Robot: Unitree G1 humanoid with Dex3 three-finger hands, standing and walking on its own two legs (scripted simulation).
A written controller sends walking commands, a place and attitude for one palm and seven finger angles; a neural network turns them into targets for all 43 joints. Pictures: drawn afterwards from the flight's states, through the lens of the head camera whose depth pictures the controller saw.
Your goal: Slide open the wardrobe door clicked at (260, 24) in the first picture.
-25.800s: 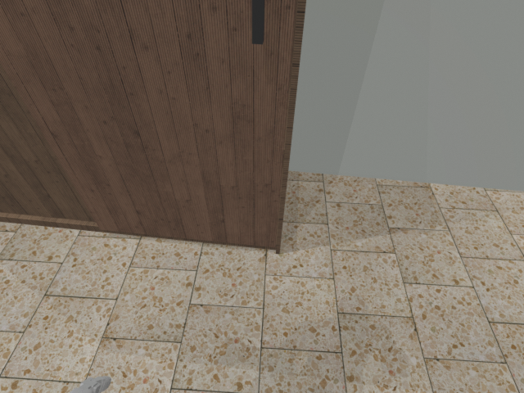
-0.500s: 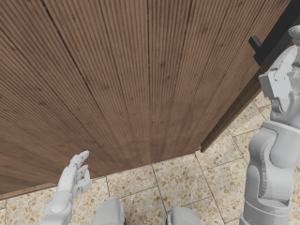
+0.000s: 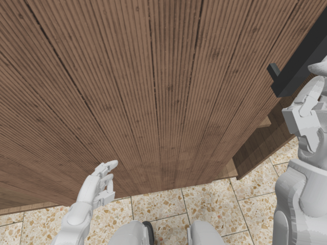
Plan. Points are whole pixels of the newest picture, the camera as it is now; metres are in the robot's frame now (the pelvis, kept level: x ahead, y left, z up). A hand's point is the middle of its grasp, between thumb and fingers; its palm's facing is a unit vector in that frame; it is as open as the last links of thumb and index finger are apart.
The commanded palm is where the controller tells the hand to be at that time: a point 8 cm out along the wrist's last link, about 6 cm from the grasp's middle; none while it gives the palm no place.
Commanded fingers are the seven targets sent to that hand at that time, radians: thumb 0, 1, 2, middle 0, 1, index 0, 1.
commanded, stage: step sideways, sliding the door along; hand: right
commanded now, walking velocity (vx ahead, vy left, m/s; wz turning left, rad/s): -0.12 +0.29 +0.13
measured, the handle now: (306, 37) +0.36 -0.20 +0.28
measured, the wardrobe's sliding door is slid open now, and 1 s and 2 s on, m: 0.17 0.36 0.45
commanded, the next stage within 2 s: stop walking and hold the door there in 1.96 s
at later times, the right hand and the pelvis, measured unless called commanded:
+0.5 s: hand (225, 125) +0.25 -0.08 +0.25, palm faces +0.18 +0.98 -0.01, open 4.7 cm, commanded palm +0.23 -0.06 +0.23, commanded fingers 0.00 -0.90 -0.90 0.45 1.40 0.45 1.40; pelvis -0.09 +0.06 +0.01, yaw +6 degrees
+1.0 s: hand (156, 133) +0.24 +0.01 +0.25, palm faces +0.16 +0.99 +0.01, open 4.7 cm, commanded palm +0.22 +0.02 +0.22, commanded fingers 0.00 -0.90 -0.90 0.45 1.40 0.45 1.40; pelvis -0.12 +0.15 +0.02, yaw +5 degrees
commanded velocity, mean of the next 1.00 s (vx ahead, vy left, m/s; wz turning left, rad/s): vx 0.15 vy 0.30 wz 0.01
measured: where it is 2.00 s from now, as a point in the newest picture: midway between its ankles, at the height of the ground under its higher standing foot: outside the picture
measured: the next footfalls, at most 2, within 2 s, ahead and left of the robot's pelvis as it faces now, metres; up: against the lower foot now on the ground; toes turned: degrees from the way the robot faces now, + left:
left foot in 0.52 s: -0.11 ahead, +0.23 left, +0.00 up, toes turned +11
right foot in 0.72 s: +0.01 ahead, -0.01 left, +0.00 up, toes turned -4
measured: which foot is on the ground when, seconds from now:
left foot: down 0.00-0.08, up 0.10-0.50, down 0.52-0.70, up 0.72-1.00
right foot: down 0.00-0.52, up 0.54-0.70, down 0.72-1.00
